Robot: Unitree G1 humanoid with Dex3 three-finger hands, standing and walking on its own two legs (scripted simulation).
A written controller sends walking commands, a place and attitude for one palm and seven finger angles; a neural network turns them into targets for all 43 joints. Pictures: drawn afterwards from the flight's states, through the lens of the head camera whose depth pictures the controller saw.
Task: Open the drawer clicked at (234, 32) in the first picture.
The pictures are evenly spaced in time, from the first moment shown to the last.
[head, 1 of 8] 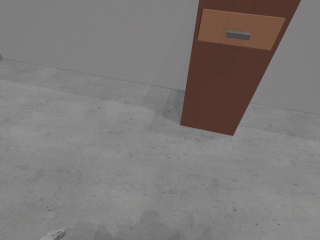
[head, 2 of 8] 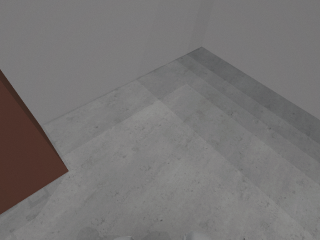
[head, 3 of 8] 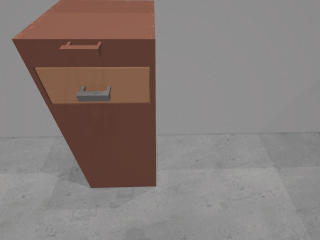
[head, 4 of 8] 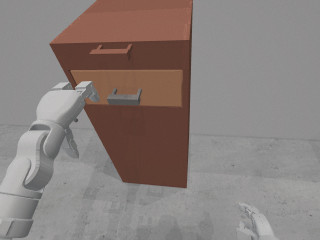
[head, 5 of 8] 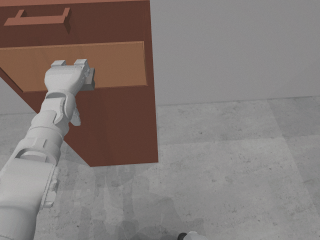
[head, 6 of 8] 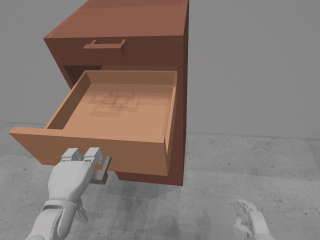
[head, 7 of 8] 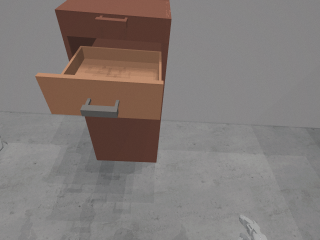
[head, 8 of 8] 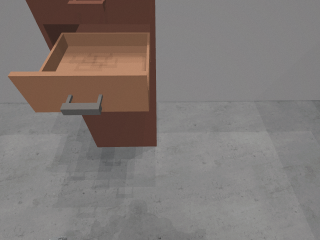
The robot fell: no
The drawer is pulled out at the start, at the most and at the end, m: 0.00 0.30 0.29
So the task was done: yes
